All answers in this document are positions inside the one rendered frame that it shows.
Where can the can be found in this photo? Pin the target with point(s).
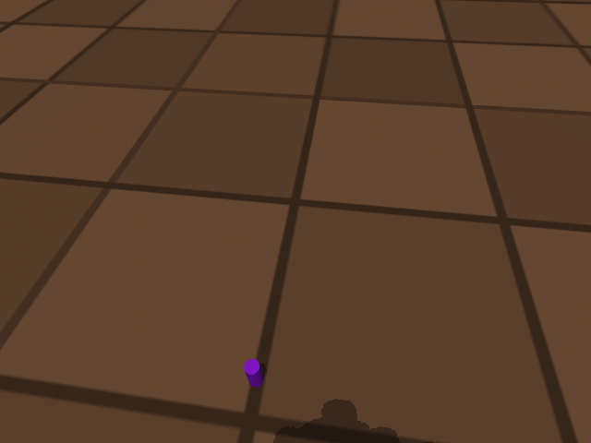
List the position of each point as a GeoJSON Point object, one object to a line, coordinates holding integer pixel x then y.
{"type": "Point", "coordinates": [253, 373]}

